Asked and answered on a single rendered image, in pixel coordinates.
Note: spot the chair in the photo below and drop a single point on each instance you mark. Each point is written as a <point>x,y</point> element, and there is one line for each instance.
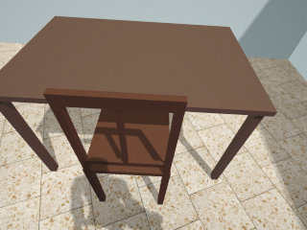
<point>132,135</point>

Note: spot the table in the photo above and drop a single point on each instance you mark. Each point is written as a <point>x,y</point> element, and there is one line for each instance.
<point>205,63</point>

